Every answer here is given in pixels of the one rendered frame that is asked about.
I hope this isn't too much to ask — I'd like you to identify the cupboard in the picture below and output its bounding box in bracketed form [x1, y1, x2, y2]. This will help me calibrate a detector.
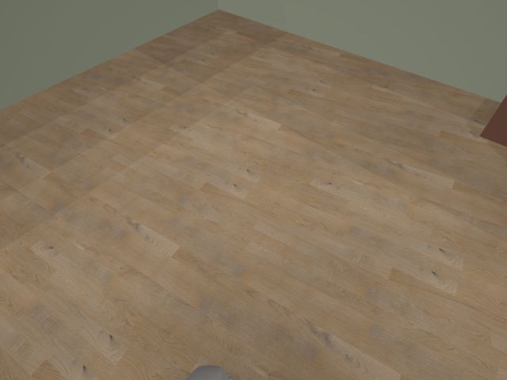
[480, 95, 507, 146]

